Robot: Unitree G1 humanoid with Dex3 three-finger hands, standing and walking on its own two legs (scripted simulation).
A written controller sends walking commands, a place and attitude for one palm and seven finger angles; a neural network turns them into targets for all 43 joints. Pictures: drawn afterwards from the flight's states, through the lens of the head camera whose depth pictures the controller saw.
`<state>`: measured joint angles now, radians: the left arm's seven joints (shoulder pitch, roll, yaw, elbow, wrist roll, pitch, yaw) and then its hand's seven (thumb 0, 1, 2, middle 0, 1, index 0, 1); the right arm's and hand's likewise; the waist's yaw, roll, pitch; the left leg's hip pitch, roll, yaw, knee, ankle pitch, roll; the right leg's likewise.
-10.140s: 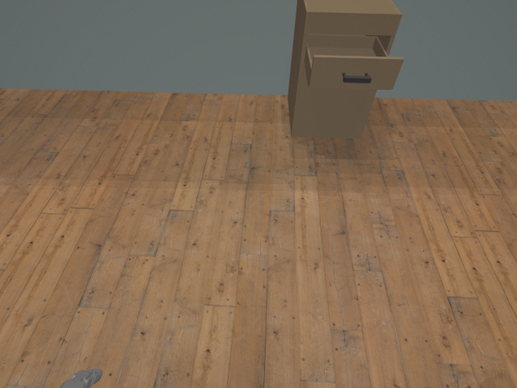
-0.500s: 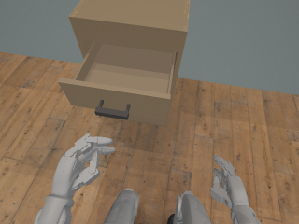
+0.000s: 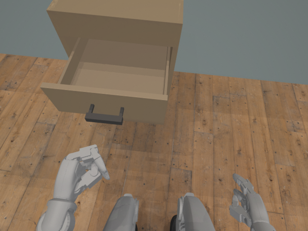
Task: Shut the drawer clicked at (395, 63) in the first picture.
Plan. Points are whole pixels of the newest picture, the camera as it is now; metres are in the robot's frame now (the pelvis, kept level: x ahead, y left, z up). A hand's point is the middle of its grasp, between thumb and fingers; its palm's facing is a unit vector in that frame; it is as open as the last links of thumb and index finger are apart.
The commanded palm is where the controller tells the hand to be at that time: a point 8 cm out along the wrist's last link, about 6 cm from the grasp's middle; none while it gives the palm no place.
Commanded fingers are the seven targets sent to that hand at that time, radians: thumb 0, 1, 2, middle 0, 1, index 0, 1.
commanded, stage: raise the hand and make a fist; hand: left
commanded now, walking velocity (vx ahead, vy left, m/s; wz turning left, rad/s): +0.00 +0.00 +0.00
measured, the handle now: (105, 113) +0.46 +0.19 -0.08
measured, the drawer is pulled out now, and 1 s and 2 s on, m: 0.23 0.23 0.23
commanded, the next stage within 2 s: bring the fist close to the handle in 0.80 s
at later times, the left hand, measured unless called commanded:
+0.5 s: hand (97, 169) +0.26 +0.15 +0.01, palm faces -0.08 -1.00 -0.04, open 3.2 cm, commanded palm +0.24 +0.20 +0.01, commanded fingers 0.00 0.90 0.90 -1.40 -1.60 -1.40 -1.60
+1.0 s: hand (96, 171) +0.25 +0.15 +0.01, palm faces -0.07 -1.00 -0.05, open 3.2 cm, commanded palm +0.25 +0.20 +0.00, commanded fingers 0.00 0.90 0.90 -1.40 -1.60 -1.40 -1.60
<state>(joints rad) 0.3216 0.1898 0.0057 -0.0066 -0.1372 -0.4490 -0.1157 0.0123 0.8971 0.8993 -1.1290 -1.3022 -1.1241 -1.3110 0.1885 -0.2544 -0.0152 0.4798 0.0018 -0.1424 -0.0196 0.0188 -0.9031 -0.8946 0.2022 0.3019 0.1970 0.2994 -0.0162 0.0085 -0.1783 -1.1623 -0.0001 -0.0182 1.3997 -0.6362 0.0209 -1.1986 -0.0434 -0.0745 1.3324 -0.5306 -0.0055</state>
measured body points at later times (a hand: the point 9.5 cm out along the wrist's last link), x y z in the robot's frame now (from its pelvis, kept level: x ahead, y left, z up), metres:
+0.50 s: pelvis +0.01 -0.01 -0.01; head +0.13 +0.00 +0.42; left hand +0.26 +0.21 +0.02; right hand +0.21 -0.24 -0.11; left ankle +0.01 +0.10 -0.60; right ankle +0.05 -0.12 -0.60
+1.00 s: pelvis +0.00 -0.01 -0.01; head +0.12 +0.01 +0.42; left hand +0.25 +0.21 +0.01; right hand +0.20 -0.24 -0.10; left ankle +0.01 +0.10 -0.60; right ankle +0.05 -0.13 -0.60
